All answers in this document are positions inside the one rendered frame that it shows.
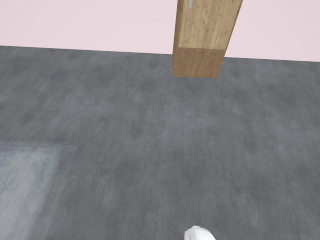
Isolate cupboard door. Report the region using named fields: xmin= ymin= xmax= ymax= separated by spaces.
xmin=178 ymin=0 xmax=241 ymax=50

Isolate right robot thigh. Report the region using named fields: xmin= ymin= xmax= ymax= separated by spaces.
xmin=184 ymin=227 xmax=216 ymax=240

